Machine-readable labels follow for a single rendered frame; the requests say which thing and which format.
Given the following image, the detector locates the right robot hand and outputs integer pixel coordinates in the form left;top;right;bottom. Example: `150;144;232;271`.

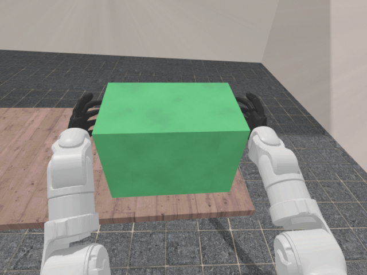
235;92;267;140

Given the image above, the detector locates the robot left upper arm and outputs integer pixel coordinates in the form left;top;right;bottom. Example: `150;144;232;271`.
41;243;111;275

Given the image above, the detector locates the left robot forearm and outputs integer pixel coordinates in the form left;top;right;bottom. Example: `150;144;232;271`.
40;128;99;275

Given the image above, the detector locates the robot right upper arm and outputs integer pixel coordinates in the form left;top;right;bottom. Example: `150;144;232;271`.
274;229;347;275

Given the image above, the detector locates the right robot forearm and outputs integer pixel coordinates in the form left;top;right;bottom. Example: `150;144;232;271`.
248;126;347;273

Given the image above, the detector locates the carton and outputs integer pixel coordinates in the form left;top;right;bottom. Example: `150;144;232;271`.
92;82;251;198

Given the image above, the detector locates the table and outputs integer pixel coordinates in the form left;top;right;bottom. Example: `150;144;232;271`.
0;108;255;231

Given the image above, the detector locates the left robot hand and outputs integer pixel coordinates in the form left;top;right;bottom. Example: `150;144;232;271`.
68;93;102;137

